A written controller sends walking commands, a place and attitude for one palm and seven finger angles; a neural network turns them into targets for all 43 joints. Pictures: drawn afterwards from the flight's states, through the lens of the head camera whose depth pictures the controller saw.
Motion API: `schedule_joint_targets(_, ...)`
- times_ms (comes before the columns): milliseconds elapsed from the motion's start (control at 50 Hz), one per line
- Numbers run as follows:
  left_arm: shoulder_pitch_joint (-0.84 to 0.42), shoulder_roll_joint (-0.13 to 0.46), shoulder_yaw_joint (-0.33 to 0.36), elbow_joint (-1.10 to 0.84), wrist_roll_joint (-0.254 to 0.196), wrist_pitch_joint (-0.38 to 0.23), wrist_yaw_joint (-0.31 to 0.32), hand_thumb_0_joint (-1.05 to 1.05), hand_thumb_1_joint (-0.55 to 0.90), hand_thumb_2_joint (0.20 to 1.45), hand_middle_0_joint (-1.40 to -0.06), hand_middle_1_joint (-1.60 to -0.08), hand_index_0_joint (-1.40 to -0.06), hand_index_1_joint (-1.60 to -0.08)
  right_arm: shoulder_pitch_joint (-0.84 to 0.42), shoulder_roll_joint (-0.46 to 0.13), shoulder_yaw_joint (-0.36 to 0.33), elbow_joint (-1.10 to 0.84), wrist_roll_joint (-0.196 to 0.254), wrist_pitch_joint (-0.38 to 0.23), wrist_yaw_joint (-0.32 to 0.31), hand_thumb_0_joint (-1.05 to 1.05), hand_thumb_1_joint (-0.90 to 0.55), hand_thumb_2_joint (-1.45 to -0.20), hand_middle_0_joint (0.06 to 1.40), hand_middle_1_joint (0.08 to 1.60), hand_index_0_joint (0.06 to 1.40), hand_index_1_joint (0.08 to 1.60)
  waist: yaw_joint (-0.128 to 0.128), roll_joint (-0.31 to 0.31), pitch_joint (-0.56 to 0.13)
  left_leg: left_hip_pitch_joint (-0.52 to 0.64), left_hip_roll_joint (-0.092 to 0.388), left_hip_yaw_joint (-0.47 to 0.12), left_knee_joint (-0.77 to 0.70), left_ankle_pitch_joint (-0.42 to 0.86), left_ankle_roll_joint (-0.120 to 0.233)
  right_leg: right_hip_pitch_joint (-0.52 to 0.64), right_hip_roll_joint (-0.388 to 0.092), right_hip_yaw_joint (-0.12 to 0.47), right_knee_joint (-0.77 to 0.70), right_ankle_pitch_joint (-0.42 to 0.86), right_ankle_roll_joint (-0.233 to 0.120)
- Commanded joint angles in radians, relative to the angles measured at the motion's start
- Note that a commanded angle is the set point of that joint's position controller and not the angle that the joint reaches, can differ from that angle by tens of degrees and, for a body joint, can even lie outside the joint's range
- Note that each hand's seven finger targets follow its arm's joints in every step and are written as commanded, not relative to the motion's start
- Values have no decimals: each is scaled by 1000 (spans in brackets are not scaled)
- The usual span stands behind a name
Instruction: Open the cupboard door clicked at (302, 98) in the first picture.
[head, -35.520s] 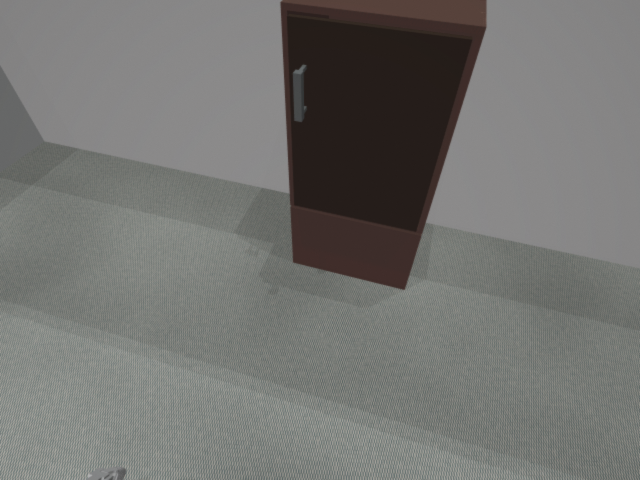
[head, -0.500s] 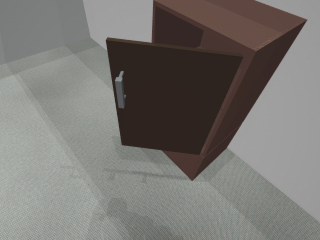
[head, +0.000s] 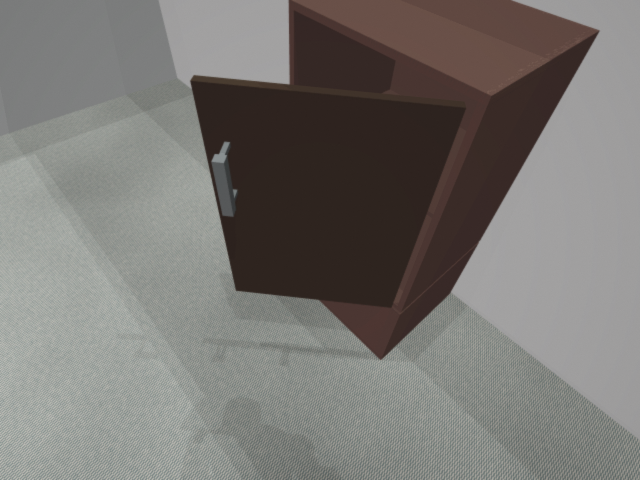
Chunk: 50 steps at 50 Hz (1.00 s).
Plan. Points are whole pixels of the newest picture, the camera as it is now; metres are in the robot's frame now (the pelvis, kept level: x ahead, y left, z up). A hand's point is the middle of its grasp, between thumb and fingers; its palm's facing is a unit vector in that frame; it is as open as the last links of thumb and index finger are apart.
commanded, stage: come to a stop and stand still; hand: left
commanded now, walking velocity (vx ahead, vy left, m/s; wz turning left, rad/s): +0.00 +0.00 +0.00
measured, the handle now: (227, 179) +0.59 +0.20 +0.00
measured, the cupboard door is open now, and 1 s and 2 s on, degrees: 42 42 42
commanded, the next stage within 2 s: look again from close up in 0.38 s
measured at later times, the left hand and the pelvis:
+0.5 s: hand out of the picture -0.02 +0.20 -0.17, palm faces -0.01 -0.97 -0.24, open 7.3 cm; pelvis -0.02 +0.01 +0.00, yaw -2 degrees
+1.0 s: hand out of the picture +0.00 +0.16 -0.17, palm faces -0.01 -0.98 -0.19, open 7.3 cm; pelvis -0.01 +0.00 +0.00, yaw -2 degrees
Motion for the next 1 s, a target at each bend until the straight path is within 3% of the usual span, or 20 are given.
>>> schedule_joint_targets(0, 120, 157, -1, -49, 12, -73, 35, 0, 900, 900, -200, -300, -200, -300, 19, -93, -9, -136, 6, -50, 7, 0, -900, -900, 200, 300, 200, 300, -11, 107, -139, 8, 84, -73, 50, 151, -23, 22, -165, 175, -41, 445, -83)
schedule_joint_targets(20, 82, 154, -2, -69, 8, -75, 29, 0, 900, 900, -200, -300, -200, -300, 51, -95, -6, -133, 5, -47, 9, 0, -900, -900, 200, 300, 200, 300, -26, 104, -156, 24, 90, -79, 7, 140, -17, 3, -137, 145, -8, 326, -93)
schedule_joint_targets(60, 104, 123, -8, -71, 14, -69, 23, 0, 900, 900, -200, -300, -200, -300, 66, -113, -3, -140, 0, -57, 9, 0, -900, -900, 200, 300, 200, 300, -11, 185, -142, 52, 131, -121, -9, 398, 12, -20, -67, 70, 36, 232, -69)
schedule_joint_targets(80, 122, 110, -12, -63, 13, -64, 22, 0, 900, 900, -200, -300, -200, -300, 65, -125, -3, -145, 3, -58, 5, 0, -900, -900, 200, 300, 200, 300, -7, 148, -128, 57, 146, -134, -15, 451, 26, -23, -44, 48, 35, 159, -57)
schedule_joint_targets(100, 133, 95, -16, -56, 12, -58, 21, 0, 900, 900, -200, -300, -200, -300, 53, -135, -4, -151, 5, -56, 1, 0, -900, -900, 200, 300, 200, 300, -1, 107, -89, 41, 147, -138, -25, 410, 35, -37, -34, 47, 16, 106, -51)
schedule_joint_targets(140, 138, 86, -20, -54, 13, -48, 16, 0, 900, 900, -200, -300, -200, -300, 35, -142, -3, -161, 7, -50, 2, 0, -900, -900, 200, 300, 200, 300, -1, 27, 4, -22, 130, -136, -69, 189, 32, -73, -37, 63, -23, 37, -49)
schedule_joint_targets(160, 131, 91, -20, -53, 16, -47, 12, 0, 900, 900, -200, -300, -200, -300, 23, -136, -2, -162, 4, -49, 4, 0, -900, -900, 200, 300, 200, 300, -2, 47, 52, -49, 119, -131, -99, 112, 30, -93, -39, 72, -31, 27, -53)
schedule_joint_targets(240, 144, 104, -22, -54, 16, -43, 5, 0, 900, 900, -200, -300, -200, -300, 12, -156, -3, -154, 2, -46, 10, 0, -900, -900, 200, 300, 200, 300, -1, 38, 80, -79, 113, -153, -198, -143, 25, -116, -35, 78, -43, -37, -48)
schedule_joint_targets(260, 155, 105, -21, -50, 19, -44, 3, 0, 900, 900, -200, -300, -200, -300, 10, -153, -3, -150, 2, -48, 11, 0, -900, -900, 200, 300, 200, 300, 5, 50, 69, -83, 113, -150, -207, -150, 29, -99, -37, 74, -45, -24, -48)
schedule_joint_targets(340, 167, 111, -25, -40, 16, -51, 1, 0, 900, 900, -200, -300, -200, -300, 15, -154, 1, -129, 4, -52, 12, 0, -900, -900, 200, 300, 200, 300, 3, -16, 42, -38, 104, -129, -193, -96, 25, -109, -54, 96, -76, -13, -46)
schedule_joint_targets(400, 171, 114, -25, -34, 15, -53, 1, 0, 900, 900, -200, -300, -200, -300, 18, -148, 4, -107, 5, -57, 12, 0, -900, -900, 200, 300, 200, 300, 6, 16, 21, -17, 106, -121, -193, -58, 24, -95, -58, 96, -79, 17, -45)
schedule_joint_targets(560, 172, 108, -25, -4, 13, -57, 3, 0, 900, 900, -200, -300, -200, -300, 41, -121, 12, -49, 7, -64, 6, 0, -900, -900, 200, 300, 200, 300, 9, 18, 8, 15, 105, -94, -160, 80, 18, -64, -66, 96, -92, 95, -44)
schedule_joint_targets(860, 171, 80, -24, 23, 11, -55, 4, 0, 900, 900, -200, -300, -200, -300, 66, -81, 12, 3, 8, -60, -1, 0, -900, -900, 200, 300, 200, 300, 11, 35, 44, 9, 106, -82, -152, 88, 7, -69, -64, 95, -114, 92, -47)
schedule_joint_targets(980, 173, 71, -24, 25, 11, -56, 4, 0, 900, 900, -200, -300, -200, -300, 73, -80, 11, 6, 8, -61, -3, 0, -900, -900, 200, 300, 200, 300, 8, 31, 18, 27, 108, -82, -146, 120, 8, -63, -62, 100, -107, 119, -48)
